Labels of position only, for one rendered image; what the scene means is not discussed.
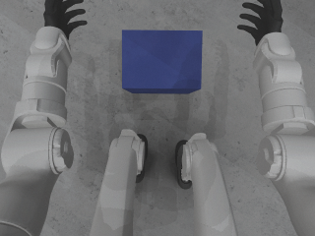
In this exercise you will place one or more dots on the robot left hand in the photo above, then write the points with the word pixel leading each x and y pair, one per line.
pixel 55 15

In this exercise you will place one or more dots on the right robot forearm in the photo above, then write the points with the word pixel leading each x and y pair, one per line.
pixel 282 90

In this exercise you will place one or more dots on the left robot thigh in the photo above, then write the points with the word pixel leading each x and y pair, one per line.
pixel 114 211

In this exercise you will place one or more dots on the robot right hand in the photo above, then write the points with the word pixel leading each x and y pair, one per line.
pixel 271 18

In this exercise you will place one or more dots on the robot thigh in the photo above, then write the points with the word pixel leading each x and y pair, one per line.
pixel 213 214
pixel 114 211

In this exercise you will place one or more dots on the right robot thigh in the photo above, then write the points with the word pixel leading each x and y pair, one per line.
pixel 213 214

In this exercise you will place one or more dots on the carton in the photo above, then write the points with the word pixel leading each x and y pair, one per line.
pixel 162 61

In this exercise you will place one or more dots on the left robot forearm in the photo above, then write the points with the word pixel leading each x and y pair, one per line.
pixel 42 103

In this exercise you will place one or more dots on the left robot upper arm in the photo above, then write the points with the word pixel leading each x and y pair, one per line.
pixel 33 159

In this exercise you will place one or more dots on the right robot upper arm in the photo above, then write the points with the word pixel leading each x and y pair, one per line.
pixel 288 160

